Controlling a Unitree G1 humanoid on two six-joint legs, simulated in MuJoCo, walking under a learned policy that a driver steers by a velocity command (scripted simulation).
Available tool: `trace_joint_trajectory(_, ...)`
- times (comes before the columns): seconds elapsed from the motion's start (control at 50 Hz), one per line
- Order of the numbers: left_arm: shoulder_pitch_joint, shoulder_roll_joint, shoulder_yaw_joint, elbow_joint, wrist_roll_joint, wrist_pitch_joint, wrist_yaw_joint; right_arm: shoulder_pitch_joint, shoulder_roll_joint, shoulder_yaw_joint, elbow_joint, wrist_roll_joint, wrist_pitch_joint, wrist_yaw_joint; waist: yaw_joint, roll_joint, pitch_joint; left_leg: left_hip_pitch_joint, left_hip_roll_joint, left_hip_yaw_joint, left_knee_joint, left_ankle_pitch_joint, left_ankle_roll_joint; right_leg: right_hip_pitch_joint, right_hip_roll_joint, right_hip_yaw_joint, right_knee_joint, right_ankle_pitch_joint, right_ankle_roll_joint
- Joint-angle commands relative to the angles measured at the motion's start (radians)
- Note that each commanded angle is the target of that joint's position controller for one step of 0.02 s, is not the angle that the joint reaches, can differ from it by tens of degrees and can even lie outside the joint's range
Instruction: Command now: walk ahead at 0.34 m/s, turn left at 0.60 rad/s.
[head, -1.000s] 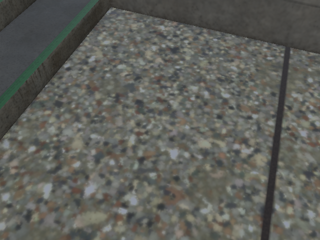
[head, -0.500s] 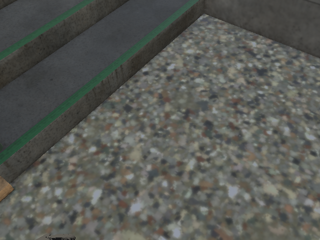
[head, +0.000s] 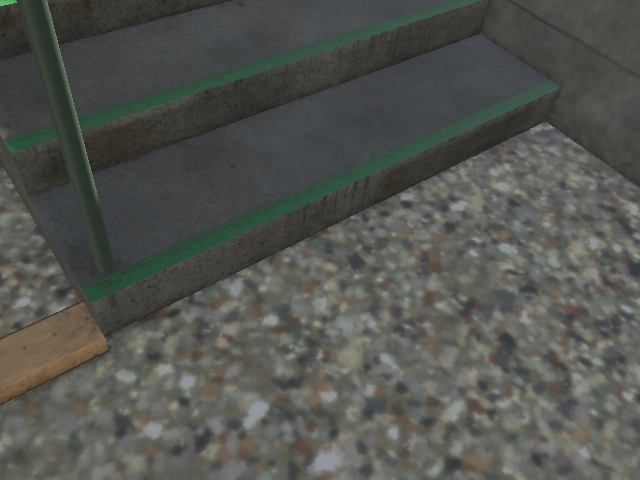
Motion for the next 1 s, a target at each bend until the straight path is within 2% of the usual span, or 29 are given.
trace_joint_trajectory(0.02, -0.143, 0.038, -0.001, -0.091, -0.006, -0.036, -0.01, -0.012, -0.196, -0.058, -0.055, 0.01, -0.021, -0.009, -0.019, 0.188, 0.035, 0.053, 0.176, -0.231, -0.174, -0.167, 0.147, -0.068, 0.012, 0.015, -0.161, 0.048, 0.022)
trace_joint_trajectory(0.08, -0.185, 0.037, -0.009, -0.106, -0.016, -0.049, -0.02, 0.01, -0.213, -0.065, -0.043, 0.021, -0.016, -0.007, -0.04, 0.185, 0.051, 0.019, 0.179, -0.268, -0.144, -0.18, 0.161, 0.002, 0.023, 0.021, -0.271, 0.012, 0.027)
trace_joint_trajectory(0.14, -0.167, 0.058, -0.007, -0.107, -0.025, -0.064, -0.026, 0.006, -0.208, -0.064, -0.042, 0.023, -0.009, 0.0, -0.032, 0.188, 0.042, -0.008, 0.179, -0.337, -0.107, -0.199, 0.16, 0.117, 0.032, 0.028, -0.337, -0.028, 0.012)
trace_joint_trajectory(0.18, -0.096, 0.074, 0.002, -0.089, -0.027, -0.076, -0.025, -0.018, -0.186, -0.057, -0.047, 0.024, -0.004, 0.003, 0.013, 0.192, 0.027, -0.032, 0.156, -0.359, -0.05, -0.178, 0.14, 0.24, 0.032, 0.018, -0.41, -0.017, -0.016)
trace_joint_trajectory(0.2, -0.03, 0.084, 0.009, -0.069, -0.022, -0.08, -0.02, -0.025, -0.155, -0.047, -0.051, 0.022, -0.003, 0.003, 0.048, 0.181, 0.002, -0.072, 0.118, -0.343, 0.012, -0.163, 0.116, 0.355, 0.02, 0.01, -0.45, -0.002, -0.034)
trace_joint_trajectory(0.22, 0.083, 0.115, 0.02, -0.049, -0.012, -0.083, -0.012, -0.038, -0.102, -0.031, -0.059, 0.015, -0.005, 0.003, 0.1, 0.133, -0.067, -0.172, 0.07, -0.283, 0.169, -0.194, 0.075, 0.546, -0.074, 0.089, -0.451, -0.032, -0.073)
trace_joint_trajectory(0.24, 0.205, 0.203, 0.036, -0.033, 0.013, -0.08, -0.003, -0.003, -0.027, -0.009, -0.089, 0.012, -0.013, 0.006, 0.111, -0.11, -0.176, -0.406, -0.058, -0.113, 0.502, -0.345, 0.002, 0.813, -0.292, 0.378, -0.497, -0.185, -0.172)
trace_joint_trajectory(0.26, 0.252, 0.225, 0.045, 0.0, 0.01, -0.072, -0.015, 0.01, -0.094, -0.021, -0.117, 0.037, -0.025, 0.001, 0.098, -0.257, -0.15, -0.617, -0.049, -0.06, 0.711, -0.395, -0.017, 0.823, -0.423, 0.693, -0.594, -0.458, -0.269)
trace_joint_trajectory(0.28, 0.2, 0.146, 0.024, -0.017, -0.001, -0.07, -0.016, -0.025, -0.17, -0.041, -0.093, 0.039, -0.026, -0.001, 0.101, -0.153, -0.039, -0.669, 0.018, -0.07, 0.807, -0.311, -0.023, 0.739, -0.393, 0.616, -0.612, -0.506, -0.254)
trace_joint_trajectory(0.3, 0.162, 0.095, 0.008, -0.025, -0.001, -0.065, -0.011, -0.064, -0.178, -0.045, -0.085, 0.03, -0.023, 0.003, 0.097, -0.117, 0.024, -0.671, 0.042, -0.048, 0.829, -0.225, -0.028, 0.674, -0.339, 0.484, -0.616, -0.404, -0.22)
trace_joint_trajectory(0.34, 0.115, 0.043, -0.012, -0.023, 0.006, -0.058, -0.002, -0.095, -0.147, -0.045, -0.084, 0.021, -0.022, 0.013, 0.075, -0.094, 0.065, -0.631, 0.084, -0.029, 0.806, -0.109, -0.038, 0.582, -0.269, 0.292, -0.636, -0.156, -0.187)
trace_joint_trajectory(0.36, 0.112, 0.037, -0.016, -0.018, 0.01, -0.058, 0.002, -0.104, -0.127, -0.042, -0.088, 0.024, -0.022, 0.02, 0.07, -0.104, 0.066, -0.606, 0.098, -0.011, 0.797, -0.074, -0.04, 0.55, -0.245, 0.218, -0.649, -0.071, -0.176)
trace_joint_trajectory(0.42, 0.157, 0.051, -0.015, 0.017, 0.007, -0.067, -0.002, -0.143, -0.067, -0.022, -0.108, 0.019, -0.026, 0.03, 0.071, -0.081, 0.064, -0.603, 0.093, 0.014, 0.729, -0.019, -0.055, 0.515, -0.23, 0.118, -0.675, 0.123, -0.211)
trace_joint_trajectory(0.5, 0.159, 0.083, -0.015, 0.042, -0.007, -0.058, -0.001, -0.248, -0.036, 0.0, -0.14, 0.009, -0.041, 0.048, 0.08, -0.058, 0.08, -0.542, 0.091, 0.079, 0.458, 0.137, -0.059, 0.492, -0.209, 0.0, -0.696, 0.253, -0.215)
trace_joint_trajectory(0.56, 0.223, 0.111, -0.014, 0.076, -0.025, -0.05, 0.001, -0.347, -0.025, 0.009, -0.166, 0.013, -0.051, 0.067, 0.108, -0.048, 0.098, -0.455, 0.076, 0.138, 0.304, 0.201, -0.041, 0.503, -0.224, -0.031, -0.707, 0.262, -0.206)
trace_joint_trajectory(0.58, 0.273, 0.044, -0.037, 0.114, 0.03, -0.045, -0.014, -0.373, -0.029, 0.013, -0.16, -0.075, -0.024, 0.093, 0.094, -0.042, 0.111, -0.356, 0.047, 0.205, 0.248, 0.189, -0.016, 0.464, -0.203, -0.065, -0.713, 0.301, -0.168)
trace_joint_trajectory(0.6, 0.291, 0.058, -0.034, 0.124, 0.03, -0.039, -0.019, -0.362, -0.028, 0.009, -0.152, -0.076, -0.015, 0.098, 0.096, -0.087, 0.107, -0.294, 0.026, 0.22, 0.236, 0.161, 0.003, 0.473, -0.209, -0.067, -0.687, 0.383, -0.159)
trace_joint_trajectory(0.64, 0.28, 0.119, -0.023, 0.131, 0.026, -0.03, -0.013, -0.238, -0.077, -0.01, -0.104, -0.069, -0.012, 0.083, 0.015, -0.11, 0.034, -0.146, -0.025, 0.222, 0.195, 0.057, 0.042, 0.546, -0.219, -0.097, -0.502, 0.709, -0.134)
trace_joint_trajectory(0.66, 0.275, 0.127, -0.024, 0.134, 0.022, -0.024, -0.008, -0.09, -0.101, -0.021, -0.047, -0.074, -0.019, 0.07, -0.061, -0.078, -0.05, 0.027, -0.052, 0.232, 0.135, 0.063, 0.067, 0.529, -0.193, -0.131, -0.315, 0.766, -0.116)
trace_joint_trajectory(0.68, 0.276, 0.098, -0.036, 0.117, 0.022, -0.02, -0.005, 0.063, -0.149, -0.036, -0.007, -0.087, -0.028, 0.055, -0.126, -0.029, -0.17, 0.274, 0.063, 0.119, 0.141, 0.029, 0.095, 0.385, -0.164, -0.145, -0.06, 0.519, -0.099)
trace_joint_trajectory(0.7, 0.376, -0.038, -0.07, 0.062, -0.001, -0.018, -0.023, 0.117, -0.281, -0.062, -0.003, -0.089, -0.031, 0.041, -0.078, 0.268, -0.355, 0.584, 0.409, -0.378, 0.091, -0.021, 0.212, 0.051, -0.008, -0.159, 0.326, -0.218, -0.058)
trace_joint_trajectory(0.72, 0.326, 0.075, -0.039, 0.082, 0.015, -0.012, -0.014, 0.117, -0.261, -0.066, -0.003, -0.042, -0.025, 0.037, -0.113, 0.193, -0.394, 0.523, 0.428, -0.56, -0.013, 0.064, 0.231, -0.013, 0.022, -0.016, 0.455, -0.377, -0.076)
trace_joint_trajectory(0.74, 0.25, 0.078, -0.034, 0.059, 0.01, -0.01, -0.016, 0.027, -0.223, -0.053, 0.017, -0.032, -0.026, 0.034, -0.061, 0.148, -0.225, 0.399, 0.369, -0.381, -0.019, 0.093, 0.204, -0.063, -0.034, 0.009, 0.465, -0.283, -0.091)
trace_joint_trajectory(0.76, 0.218, 0.043, -0.05, 0.057, 0.011, -0.017, -0.021, -0.029, -0.157, -0.034, 0.03, -0.03, -0.034, 0.036, -0.029, 0.113, -0.106, 0.26, 0.322, -0.274, -0.053, 0.155, 0.184, -0.059, -0.067, 0.001, 0.396, -0.219, -0.096)
trace_joint_trajectory(0.78, 0.215, 0.028, -0.053, 0.068, 0.018, -0.013, -0.023, -0.066, -0.118, -0.021, 0.039, -0.029, -0.041, 0.037, 0.003, 0.106, -0.048, 0.168, 0.274, -0.19, -0.087, 0.192, 0.153, -0.022, -0.095, -0.004, 0.327, -0.191, -0.093)
trace_joint_trajectory(0.8, 0.241, 0.025, -0.055, 0.08, 0.033, 0.0, -0.025, -0.087, -0.1, -0.014, 0.052, -0.022, -0.045, 0.034, 0.036, 0.122, -0.021, 0.085, 0.241, -0.135, -0.122, 0.198, 0.138, 0.038, -0.105, -0.008, 0.284, -0.184, -0.083)
trace_joint_trajectory(0.84, 0.26, 0.009, -0.059, 0.1, 0.043, 0.016, -0.033, -0.078, -0.094, -0.011, 0.079, -0.021, -0.061, 0.037, 0.053, 0.116, -0.022, 0.035, 0.223, -0.093, -0.167, 0.22, 0.153, 0.086, -0.101, -0.024, 0.256, -0.168, -0.074)
trace_joint_trajectory(0.9, 0.159, 0.001, -0.063, 0.081, 0.048, 0.022, -0.041, -0.048, -0.114, -0.019, 0.133, -0.013, -0.076, 0.038, 0.049, 0.111, 0.034, 0.026, 0.224, -0.069, -0.251, 0.118, 0.178, -0.007, -0.13, -0.037, 0.192, -0.085, -0.054)
trace_joint_trajectory(1.0, 0.012, -0.005, -0.067, 0.051, 0.032, 0.019, -0.049, 0.003, -0.1, -0.016, 0.194, -0.03, -0.084, 0.041, 0.018, 0.074, 0.09, 0.081, 0.219, 0.061, -0.294, 0.133, 0.153, -0.1, -0.121, -0.023, 0.029, 0.075, -0.041)
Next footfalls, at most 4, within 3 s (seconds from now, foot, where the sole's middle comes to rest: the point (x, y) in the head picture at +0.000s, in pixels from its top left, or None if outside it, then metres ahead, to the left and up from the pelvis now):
0.22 right None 0.19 -0.14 -0.79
0.68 left None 0.43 0.18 -0.79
1.20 right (268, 383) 0.73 0.06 -0.79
1.64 left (184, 331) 0.86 0.26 -0.79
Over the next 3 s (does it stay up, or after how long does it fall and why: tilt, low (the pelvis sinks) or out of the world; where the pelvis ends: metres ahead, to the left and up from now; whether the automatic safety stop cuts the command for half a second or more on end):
stays up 1.40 -0.20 0.09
